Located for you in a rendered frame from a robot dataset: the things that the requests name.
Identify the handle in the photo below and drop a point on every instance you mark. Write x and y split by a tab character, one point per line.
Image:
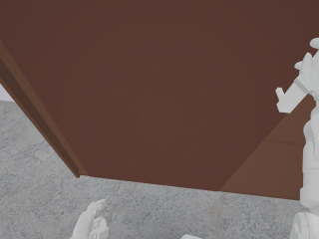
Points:
293	96

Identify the right robot forearm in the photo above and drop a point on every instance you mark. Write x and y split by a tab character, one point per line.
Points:
309	193

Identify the robot left hand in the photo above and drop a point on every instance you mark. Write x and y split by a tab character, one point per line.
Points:
89	226

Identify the robot right hand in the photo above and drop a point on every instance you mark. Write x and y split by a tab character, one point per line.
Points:
308	84

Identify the wardrobe door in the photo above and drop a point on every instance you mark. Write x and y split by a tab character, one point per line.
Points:
167	92
21	80

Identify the right robot upper arm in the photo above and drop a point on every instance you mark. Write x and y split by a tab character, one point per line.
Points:
305	226

